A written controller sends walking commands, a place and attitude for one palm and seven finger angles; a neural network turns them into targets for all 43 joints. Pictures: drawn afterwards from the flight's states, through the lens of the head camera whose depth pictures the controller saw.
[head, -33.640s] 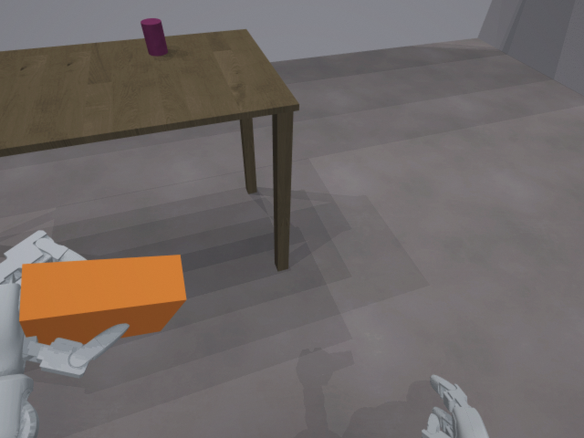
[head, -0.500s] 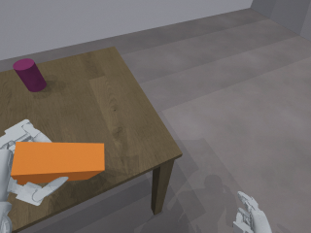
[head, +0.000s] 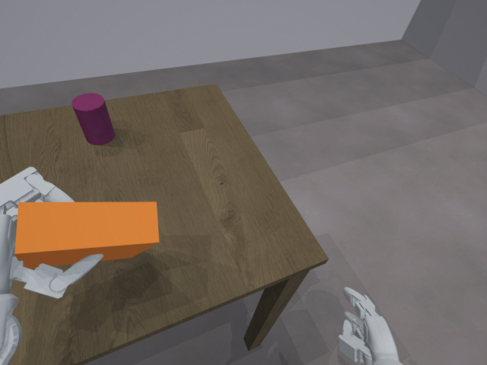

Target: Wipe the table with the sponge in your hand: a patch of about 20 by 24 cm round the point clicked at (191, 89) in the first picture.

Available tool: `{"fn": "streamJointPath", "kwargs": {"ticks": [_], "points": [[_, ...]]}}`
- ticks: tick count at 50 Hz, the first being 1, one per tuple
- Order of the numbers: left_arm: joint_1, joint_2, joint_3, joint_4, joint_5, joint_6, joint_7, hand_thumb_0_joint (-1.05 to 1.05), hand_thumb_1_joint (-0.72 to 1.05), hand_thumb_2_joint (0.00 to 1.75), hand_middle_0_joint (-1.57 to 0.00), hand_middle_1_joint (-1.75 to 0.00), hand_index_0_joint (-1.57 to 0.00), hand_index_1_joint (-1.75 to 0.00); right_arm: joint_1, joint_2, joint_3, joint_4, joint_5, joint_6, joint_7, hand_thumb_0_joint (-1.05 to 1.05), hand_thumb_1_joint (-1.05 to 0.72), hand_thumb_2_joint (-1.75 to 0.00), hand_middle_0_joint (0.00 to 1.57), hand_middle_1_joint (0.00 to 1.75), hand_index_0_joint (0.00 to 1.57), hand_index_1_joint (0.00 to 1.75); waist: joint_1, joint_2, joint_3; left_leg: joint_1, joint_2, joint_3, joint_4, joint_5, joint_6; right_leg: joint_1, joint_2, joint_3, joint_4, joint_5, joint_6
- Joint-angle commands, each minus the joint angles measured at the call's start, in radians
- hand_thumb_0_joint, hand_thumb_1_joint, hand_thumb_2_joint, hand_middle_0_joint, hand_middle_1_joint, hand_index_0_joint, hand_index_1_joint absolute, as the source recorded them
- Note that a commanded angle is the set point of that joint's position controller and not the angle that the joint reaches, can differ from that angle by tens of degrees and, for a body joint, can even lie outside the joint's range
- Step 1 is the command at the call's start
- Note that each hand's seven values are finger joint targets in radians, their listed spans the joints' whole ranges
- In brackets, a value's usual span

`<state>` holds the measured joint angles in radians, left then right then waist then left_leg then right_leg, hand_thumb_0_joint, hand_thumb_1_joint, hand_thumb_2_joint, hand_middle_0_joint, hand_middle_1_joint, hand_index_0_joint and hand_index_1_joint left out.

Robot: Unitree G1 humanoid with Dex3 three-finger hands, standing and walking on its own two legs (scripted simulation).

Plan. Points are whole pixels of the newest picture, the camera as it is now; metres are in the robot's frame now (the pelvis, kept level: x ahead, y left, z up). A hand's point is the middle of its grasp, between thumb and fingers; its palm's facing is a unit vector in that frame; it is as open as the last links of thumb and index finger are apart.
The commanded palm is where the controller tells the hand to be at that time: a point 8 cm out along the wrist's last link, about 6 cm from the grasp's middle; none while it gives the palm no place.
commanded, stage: come to a stop and stand still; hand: left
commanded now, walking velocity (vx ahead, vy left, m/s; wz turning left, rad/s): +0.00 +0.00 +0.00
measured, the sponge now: (108, 235) +0.24 +0.21 +0.13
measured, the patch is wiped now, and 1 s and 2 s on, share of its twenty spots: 0.00 0.00 0.00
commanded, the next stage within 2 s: look again from close up in 0.18 s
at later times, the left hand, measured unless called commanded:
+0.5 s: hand (67, 243) +0.21 +0.24 +0.16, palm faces +0.38 -0.85 -0.37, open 9.2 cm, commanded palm +0.15 +0.27 +0.17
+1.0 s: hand (47, 211) +0.23 +0.26 +0.18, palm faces +0.46 -0.78 -0.43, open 9.2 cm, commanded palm +0.15 +0.25 +0.17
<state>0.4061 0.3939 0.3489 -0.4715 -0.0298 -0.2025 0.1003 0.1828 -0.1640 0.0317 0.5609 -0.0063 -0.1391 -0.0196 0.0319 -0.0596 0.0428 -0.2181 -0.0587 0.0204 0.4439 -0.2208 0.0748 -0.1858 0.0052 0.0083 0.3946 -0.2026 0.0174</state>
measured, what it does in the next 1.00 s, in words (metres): stands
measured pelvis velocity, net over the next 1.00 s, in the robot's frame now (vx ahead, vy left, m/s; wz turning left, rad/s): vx -0.01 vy -0.03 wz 0.00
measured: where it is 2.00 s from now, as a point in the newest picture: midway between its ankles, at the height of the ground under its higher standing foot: outside the picture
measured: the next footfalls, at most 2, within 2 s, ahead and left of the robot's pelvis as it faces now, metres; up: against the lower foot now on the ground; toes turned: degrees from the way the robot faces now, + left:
none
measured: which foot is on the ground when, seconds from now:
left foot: down 0.00-1.00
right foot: down 0.00-1.00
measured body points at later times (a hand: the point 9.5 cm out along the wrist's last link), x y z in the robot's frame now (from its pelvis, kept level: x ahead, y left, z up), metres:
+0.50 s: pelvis -0.01 -0.01 +0.00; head +0.01 +0.01 +0.45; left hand +0.18 +0.28 +0.18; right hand +0.17 -0.24 -0.07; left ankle +0.01 +0.06 -0.74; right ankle +0.00 -0.14 -0.74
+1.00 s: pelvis -0.01 -0.03 +0.00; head +0.01 -0.01 +0.45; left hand +0.20 +0.30 +0.21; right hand +0.17 -0.25 -0.07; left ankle +0.01 +0.06 -0.74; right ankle +0.00 -0.14 -0.74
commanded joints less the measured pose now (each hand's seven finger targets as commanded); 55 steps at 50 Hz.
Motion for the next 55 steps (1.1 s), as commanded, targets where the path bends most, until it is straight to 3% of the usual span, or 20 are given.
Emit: {"fn": "streamJointPath", "kwargs": {"ticks": [1,4,6,7,9,12,18,19,26,34,38,39,44,45,46,47,48,49,52,55], "points": [[-0.102,0.132,0.083,-0.256,-0.003,-0.070,0.014,0.00,0.10,1.30,-1.20,-1.60,-1.20,-1.60,-0.048,-0.164,-0.071,-0.139,0.006,-0.045,-0.013,0.00,-0.90,-0.90,0.20,0.30,0.20,0.30,-0.014,0.184,-0.172,0.058,0.186,-0.154,-0.117,0.327,-0.105,0.071,-0.028,0.002,0.022,0.102,-0.033],[-0.078,0.108,0.065,-0.234,-0.002,-0.064,0.015,0.00,0.10,1.30,-1.20,-1.60,-1.20,-1.60,-0.049,-0.164,-0.070,-0.132,0.006,-0.039,-0.011,0.00,-0.90,-0.90,0.20,0.30,0.20,0.30,-0.017,0.198,-0.166,0.079,0.188,-0.150,-0.124,0.346,-0.114,0.040,-0.020,-0.008,0.040,0.048,-0.032],[-0.084,0.136,0.087,-0.257,0.000,-0.064,0.018,0.00,0.10,1.30,-1.20,-1.60,-1.20,-1.60,-0.052,-0.165,-0.075,-0.141,0.008,-0.034,-0.010,0.00,-0.90,-0.90,0.20,0.30,0.20,0.30,-0.013,0.179,-0.178,0.067,0.193,-0.151,-0.107,0.352,-0.112,0.069,-0.032,-0.004,0.022,0.067,-0.033],[-0.072,0.143,0.096,-0.251,-0.002,-0.063,0.020,0.00,0.10,1.30,-1.20,-1.60,-1.20,-1.60,-0.053,-0.163,-0.075,-0.143,0.010,-0.033,-0.012,0.00,-0.90,-0.90,0.20,0.30,0.20,0.30,-0.012,0.149,-0.182,0.054,0.186,-0.143,-0.094,0.335,-0.108,0.090,-0.039,-0.002,0.007,0.110,-0.033],[-0.049,0.119,0.085,-0.222,-0.008,-0.061,0.021,0.00,0.10,1.30,-1.20,-1.60,-1.20,-1.60,-0.056,-0.163,-0.070,-0.137,0.012,-0.030,-0.014,0.00,-0.90,-0.90,0.20,0.30,0.20,0.30,-0.016,0.139,-0.169,0.020,0.168,-0.140,-0.110,0.266,-0.109,0.103,-0.032,-0.003,0.001,0.114,-0.033],[-0.060,0.139,0.100,-0.245,-0.008,-0.066,0.022,0.00,0.10,1.30,-1.20,-1.60,-1.20,-1.60,-0.055,-0.164,-0.074,-0.141,0.017,-0.032,-0.018,0.00,-0.90,-0.90,0.20,0.30,0.20,0.30,-0.017,0.139,-0.173,0.001,0.156,-0.132,-0.104,0.195,-0.095,0.128,-0.047,0.019,-0.009,0.156,-0.039],[-0.058,0.141,0.104,-0.222,-0.007,-0.063,0.029,0.00,0.10,1.30,-1.20,-1.60,-1.20,-1.60,-0.076,-0.162,-0.070,-0.131,0.021,-0.041,-0.027,0.00,-0.90,-0.90,0.20,0.30,0.20,0.30,-0.016,0.158,-0.145,-0.023,0.148,-0.127,-0.133,0.063,-0.075,0.110,-0.043,0.040,-0.024,0.112,-0.035],[-0.053,0.113,0.079,-0.201,-0.010,-0.064,0.026,0.00,0.10,1.30,-1.20,-1.60,-1.20,-1.60,-0.065,-0.161,-0.067,-0.132,0.017,-0.038,-0.027,0.00,-0.90,-0.90,0.20,0.30,0.20,0.30,-0.017,0.143,-0.131,-0.038,0.147,-0.131,-0.139,0.037,-0.068,0.108,-0.045,0.032,-0.032,0.100,-0.036],[-0.056,0.134,0.091,-0.208,-0.013,-0.056,0.029,0.00,0.10,1.30,-1.20,-1.60,-1.20,-1.60,-0.069,-0.166,-0.072,-0.133,0.020,-0.038,-0.032,0.00,-0.90,-0.90,0.20,0.30,0.20,0.30,-0.017,0.104,-0.142,-0.022,0.134,-0.124,-0.111,0.052,-0.054,0.104,-0.062,0.065,-0.060,0.121,-0.042],[-0.039,0.121,0.081,-0.185,-0.016,-0.044,0.033,0.00,0.10,1.30,-1.20,-1.60,-1.20,-1.60,-0.074,-0.165,-0.070,-0.128,0.019,-0.033,-0.036,0.00,-0.90,-0.90,0.20,0.30,0.20,0.30,-0.018,0.107,-0.125,-0.010,0.129,-0.117,-0.109,0.016,-0.046,0.062,-0.063,0.082,-0.090,0.069,-0.044],[-0.041,0.148,0.102,-0.201,-0.017,-0.038,0.038,0.00,0.10,1.30,-1.20,-1.60,-1.20,-1.60,-0.080,-0.169,-0.074,-0.125,0.023,-0.032,-0.036,0.00,-0.90,-0.90,0.20,0.30,0.20,0.30,-0.019,0.108,-0.143,0.005,0.121,-0.111,-0.086,0.051,-0.044,0.067,-0.073,0.103,-0.096,0.101,-0.046],[-0.036,0.122,0.080,-0.202,-0.020,-0.037,0.035,0.00,0.10,1.30,-1.20,-1.60,-1.20,-1.60,-0.075,-0.166,-0.072,-0.130,0.021,-0.031,-0.035,0.00,-0.90,-0.90,0.20,0.30,0.20,0.30,-0.020,0.102,-0.148,0.011,0.124,-0.113,-0.087,0.064,-0.046,0.071,-0.074,0.093,-0.091,0.106,-0.048],[-0.033,0.124,0.078,-0.210,-0.021,-0.032,0.038,0.00,0.10,1.30,-1.20,-1.60,-1.20,-1.60,-0.077,-0.166,-0.069,-0.129,0.022,-0.029,-0.036,0.00,-0.90,-0.90,0.20,0.30,0.20,0.30,-0.019,0.115,-0.155,0.021,0.133,-0.117,-0.095,0.115,-0.049,0.083,-0.070,0.077,-0.073,0.143,-0.045],[-1.093,0.956,0.672,-0.484,0.145,-0.155,0.037,0.00,0.10,1.30,-1.20,-1.60,-1.20,-1.60,0.055,-0.193,-0.055,-0.131,-0.025,-0.071,-0.022,0.00,-0.90,-0.90,0.20,0.30,0.20,0.30,-0.008,0.034,0.053,-0.140,0.147,-0.058,0.020,0.189,-0.030,-0.119,-0.074,0.086,-0.130,0.135,0.016],[-0.500,0.318,0.269,0.123,0.039,-0.116,-0.012,0.00,0.10,1.30,-1.20,-1.60,-1.20,-1.60,-0.054,-0.075,-0.016,-0.077,0.007,-0.066,-0.020,0.00,-0.90,-0.90,0.20,0.30,0.20,0.30,-0.014,0.040,-0.182,0.040,0.092,-0.088,-0.018,0.252,-0.031,-0.069,-0.102,0.092,-0.053,0.107,-0.066],[-0.216,0.194,0.184,0.178,0.003,-0.108,-0.026,0.00,0.10,1.30,-1.20,-1.60,-1.20,-1.60,-0.016,-0.169,-0.081,-0.117,0.012,-0.086,-0.016,0.00,-0.90,-0.90,0.20,0.30,0.20,0.30,0.028,0.140,-0.175,0.080,0.102,-0.069,0.013,0.226,-0.057,-0.018,-0.092,0.202,-0.080,0.206,-0.063],[-0.099,0.028,0.037,0.102,-0.035,-0.103,-0.038,0.00,0.10,1.30,-1.20,-1.60,-1.20,-1.60,-0.031,-0.149,-0.087,-0.104,0.034,-0.082,0.005,0.00,-0.90,-0.90,0.20,0.30,0.20,0.30,-0.001,0.250,-0.241,0.088,0.110,-0.062,-0.016,0.228,-0.057,0.064,-0.093,0.136,-0.009,0.212,-0.074],[-0.125,0.106,0.071,-0.066,-0.027,-0.113,-0.032,0.00,0.10,1.30,-1.20,-1.60,-1.20,-1.60,-0.011,-0.185,-0.096,-0.123,0.028,-0.078,0.020,0.00,-0.90,-0.90,0.20,0.30,0.20,0.30,-0.001,0.225,-0.256,0.059,0.125,-0.077,-0.028,0.245,-0.056,0.103,-0.083,0.126,0.009,0.213,-0.062],[-0.017,0.128,0.066,-0.175,-0.028,-0.116,-0.014,0.00,0.10,1.30,-1.20,-1.60,-1.20,-1.60,-0.054,-0.177,-0.084,-0.142,0.021,-0.078,0.031,0.00,-0.90,-0.90,0.20,0.30,0.20,0.30,0.014,0.041,-0.201,-0.015,0.121,-0.095,-0.057,0.117,-0.050,0.090,-0.072,0.112,-0.020,0.101,-0.046],[-0.019,0.176,0.131,-0.172,-0.031,-0.112,0.004,0.00,0.10,1.30,-1.20,-1.60,-1.20,-1.60,-0.071,-0.174,-0.076,-0.145,0.020,-0.068,0.011,0.00,-0.90,-0.90,0.20,0.30,0.20,0.30,0.006,0.006,-0.140,-0.064,0.127,-0.122,-0.103,-0.009,-0.044,0.049,-0.060,0.096,-0.034,-0.006,-0.041]]}}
